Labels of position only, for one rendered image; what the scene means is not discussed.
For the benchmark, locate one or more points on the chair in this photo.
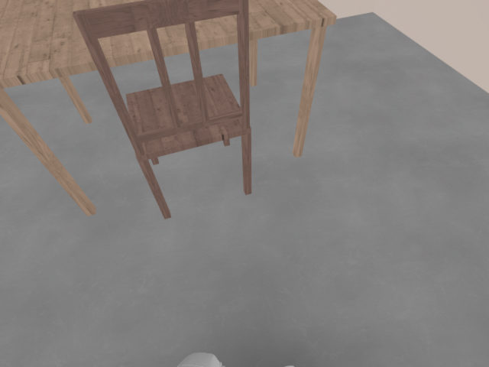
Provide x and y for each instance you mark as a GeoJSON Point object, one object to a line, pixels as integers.
{"type": "Point", "coordinates": [180, 116]}

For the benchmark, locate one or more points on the table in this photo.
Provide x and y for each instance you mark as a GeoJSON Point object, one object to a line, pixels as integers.
{"type": "Point", "coordinates": [40, 40]}

